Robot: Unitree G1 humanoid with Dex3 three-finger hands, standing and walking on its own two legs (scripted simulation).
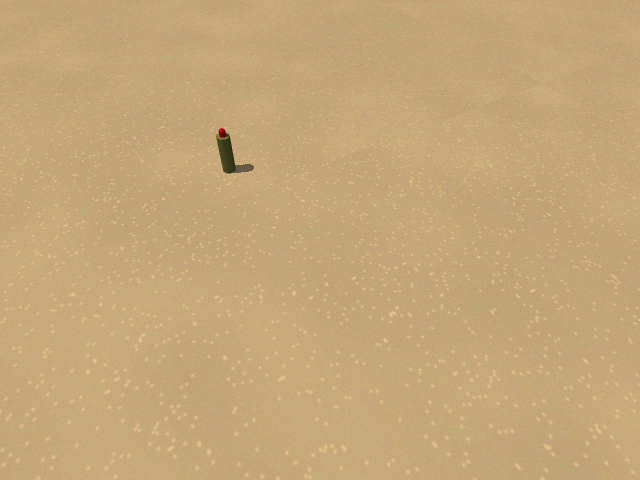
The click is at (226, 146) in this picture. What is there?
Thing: necked bottle
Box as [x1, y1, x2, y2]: [216, 128, 235, 173]
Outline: 220,128 219,132 216,135 223,170 228,173 232,172 235,169 229,135 224,131 224,129
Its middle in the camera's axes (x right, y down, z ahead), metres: -0.44 -0.41 +1.87
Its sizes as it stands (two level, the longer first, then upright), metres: 0.062 0.062 0.235
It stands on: the floor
